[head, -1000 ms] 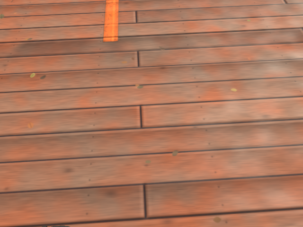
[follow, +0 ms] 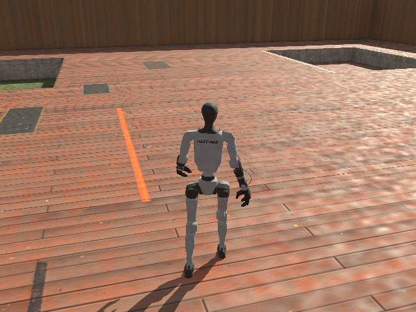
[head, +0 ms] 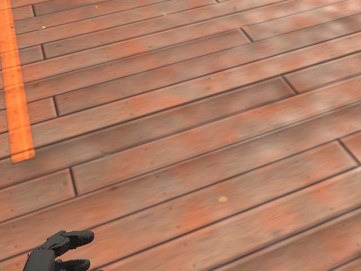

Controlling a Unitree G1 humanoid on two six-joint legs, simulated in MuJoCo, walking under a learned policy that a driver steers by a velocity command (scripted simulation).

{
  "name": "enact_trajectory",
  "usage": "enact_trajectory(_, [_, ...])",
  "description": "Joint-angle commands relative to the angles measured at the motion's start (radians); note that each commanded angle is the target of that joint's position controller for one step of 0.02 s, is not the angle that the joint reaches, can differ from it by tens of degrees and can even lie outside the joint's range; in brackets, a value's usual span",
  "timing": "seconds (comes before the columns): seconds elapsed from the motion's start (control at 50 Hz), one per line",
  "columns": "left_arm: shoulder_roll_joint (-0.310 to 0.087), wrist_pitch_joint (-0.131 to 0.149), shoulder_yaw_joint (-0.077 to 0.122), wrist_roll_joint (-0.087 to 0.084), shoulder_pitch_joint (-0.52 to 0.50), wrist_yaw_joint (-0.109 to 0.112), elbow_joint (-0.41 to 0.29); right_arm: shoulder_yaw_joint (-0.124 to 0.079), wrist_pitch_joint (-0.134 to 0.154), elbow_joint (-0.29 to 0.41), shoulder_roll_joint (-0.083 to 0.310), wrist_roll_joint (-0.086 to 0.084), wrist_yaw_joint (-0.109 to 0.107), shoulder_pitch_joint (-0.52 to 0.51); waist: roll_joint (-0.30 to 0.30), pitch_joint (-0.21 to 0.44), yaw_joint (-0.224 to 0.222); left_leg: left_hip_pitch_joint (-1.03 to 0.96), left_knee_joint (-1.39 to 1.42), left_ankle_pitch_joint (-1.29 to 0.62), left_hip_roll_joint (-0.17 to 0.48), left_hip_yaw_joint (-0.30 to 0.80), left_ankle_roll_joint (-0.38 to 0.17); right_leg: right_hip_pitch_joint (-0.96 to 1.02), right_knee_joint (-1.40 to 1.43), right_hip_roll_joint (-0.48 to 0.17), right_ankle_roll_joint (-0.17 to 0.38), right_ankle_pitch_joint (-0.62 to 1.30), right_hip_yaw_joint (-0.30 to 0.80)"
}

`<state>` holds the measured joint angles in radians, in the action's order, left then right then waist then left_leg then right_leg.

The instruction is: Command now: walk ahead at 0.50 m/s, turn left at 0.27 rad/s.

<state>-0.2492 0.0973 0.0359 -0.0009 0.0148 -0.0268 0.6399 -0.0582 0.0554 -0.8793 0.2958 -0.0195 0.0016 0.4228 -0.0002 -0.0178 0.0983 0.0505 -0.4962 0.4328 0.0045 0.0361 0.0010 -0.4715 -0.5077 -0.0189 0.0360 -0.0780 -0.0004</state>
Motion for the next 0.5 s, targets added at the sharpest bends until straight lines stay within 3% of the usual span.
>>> enact_trajectory(0.02, [-0.265, -0.009, 0.094, 0.016, 0.444, 0.018, 0.037, 0.014, 0.039, 0.103, 0.031, -0.003, -0.003, 0.043, -0.296, 0.430, -0.213, 0.651, -0.688, 0.165, -0.033, 0.061, -0.017, 0.884, 0.142, -0.424, 0.251, -0.167, 0.683])
enact_trajectory(0.04, [-0.197, -0.011, 0.073, 0.005, 0.397, 0.017, 0.038, -0.015, 0.039, 0.106, 0.126, -0.025, -0.002, -0.019, -0.184, 0.276, -0.217, 0.733, -0.777, 0.113, 0.022, 0.097, -0.019, 0.765, 0.179, -0.384, 0.215, -0.274, 0.593])
enact_trajectory(0.06, [-0.161, -0.011, 0.059, -0.001, 0.336, 0.018, 0.036, -0.019, 0.036, 0.124, 0.131, -0.025, -0.002, -0.085, -0.144, 0.168, -0.197, 0.745, -0.771, 0.028, 0.063, 0.070, -0.022, 0.635, 0.206, -0.347, 0.183, -0.270, 0.459])
enact_trajectory(0.08, [-0.131, -0.007, 0.049, 0.002, 0.269, 0.014, 0.039, -0.020, 0.028, 0.129, 0.120, -0.014, -0.004, -0.115, -0.104, 0.095, -0.163, 0.710, -0.730, -0.042, 0.092, 0.058, -0.018, 0.507, 0.249, -0.305, 0.168, -0.218, 0.366])
enact_trajectory(0.12, [-0.100, 0.007, 0.043, 0.012, 0.192, 0.009, 0.047, -0.025, 0.000, 0.121, 0.087, -0.009, -0.004, -0.090, -0.132, 0.034, -0.105, 0.612, -0.675, -0.127, 0.131, 0.066, -0.009, 0.349, 0.324, -0.256, 0.150, -0.116, 0.226])
enact_trajectory(0.16, [-0.108, 0.022, 0.051, 0.014, 0.172, 0.011, 0.065, -0.023, -0.020, 0.127, 0.056, -0.010, -0.004, -0.092, -0.106, 0.011, -0.083, 0.601, -0.657, -0.184, 0.136, 0.066, 0.003, 0.301, 0.365, -0.251, 0.158, -0.007, 0.132])
enact_trajectory(0.22, [-0.131, 0.027, 0.062, 0.019, 0.192, 0.022, 0.096, -0.024, -0.026, 0.154, 0.048, -0.002, -0.002, -0.148, -0.062, -0.009, -0.086, 0.658, -0.553, -0.311, 0.137, 0.081, 0.016, 0.329, 0.380, -0.248, 0.160, 0.103, 0.024])
enact_trajectory(0.3, [-0.165, 0.015, 0.072, 0.012, 0.221, 0.035, 0.121, -0.010, -0.016, 0.193, 0.022, -0.001, 0.025, -0.271, -0.042, -0.041, -0.130, 0.624, -0.313, -0.482, 0.121, 0.013, 0.003, 0.361, 0.388, -0.226, 0.133, 0.132, -0.105])
enact_trajectory(0.4, [-0.207, -0.017, 0.088, -0.013, 0.296, 0.039, 0.162, -0.005, -0.017, 0.269, 0.025, -0.002, 0.053, -0.407, -0.034, -0.084, -0.173, 0.661, -0.167, -0.401, 0.099, -0.054, -0.044, 0.526, 0.332, -0.276, 0.112, 0.208, -0.160])
enact_trajectory(0.46, [-0.248, -0.039, 0.099, -0.024, 0.281, 0.046, 0.162, -0.027, -0.024, 0.287, 0.067, -0.001, 0.061, -0.358, -0.081, -0.014, -0.117, 0.519, -0.149, -0.248, 0.014, -0.136, -0.099, 0.584, 0.151, -0.279, 0.078, 0.642, -0.204])
enact_trajectory(0.48, [-0.257, -0.048, 0.100, -0.028, 0.269, 0.048, 0.160, -0.047, -0.026, 0.267, 0.101, -0.003, 0.058, -0.256, -0.086, 0.046, -0.055, 0.383, -0.131, -0.224, -0.032, -0.162, -0.126, 0.568, -0.001, -0.263, 0.063, 0.768, -0.224])
enact_trajectory(0.5, [-0.244, -0.051, 0.092, -0.030, 0.261, 0.052, 0.156, -0.081, -0.029, 0.225, 0.158, -0.006, 0.045, -0.092, -0.063, 0.133, 0.033, 0.130, -0.064, -0.291, -0.074, -0.155, -0.165, 0.464, -0.221, -0.222, 0.027, 0.725, -0.249])
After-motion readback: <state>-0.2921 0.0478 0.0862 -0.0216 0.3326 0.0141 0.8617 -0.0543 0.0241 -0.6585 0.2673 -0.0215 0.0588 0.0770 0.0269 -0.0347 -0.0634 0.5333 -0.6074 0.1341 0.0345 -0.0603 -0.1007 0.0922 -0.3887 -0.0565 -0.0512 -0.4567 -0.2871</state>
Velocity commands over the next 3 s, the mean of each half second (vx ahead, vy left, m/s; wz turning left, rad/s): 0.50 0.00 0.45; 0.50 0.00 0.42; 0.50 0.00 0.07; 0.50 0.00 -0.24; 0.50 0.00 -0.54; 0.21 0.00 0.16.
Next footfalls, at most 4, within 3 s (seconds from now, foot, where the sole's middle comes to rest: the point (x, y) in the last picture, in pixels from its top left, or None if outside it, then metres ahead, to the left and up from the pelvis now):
0.50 left None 0.39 0.17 -0.76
1.00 right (150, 203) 0.74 0.09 -0.76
1.54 left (64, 180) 0.88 0.45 -0.76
2.08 right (93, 113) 1.25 0.35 -0.76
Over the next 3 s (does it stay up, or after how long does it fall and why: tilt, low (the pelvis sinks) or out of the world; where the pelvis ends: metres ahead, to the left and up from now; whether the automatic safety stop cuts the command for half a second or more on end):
stays up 1.45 0.48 0.01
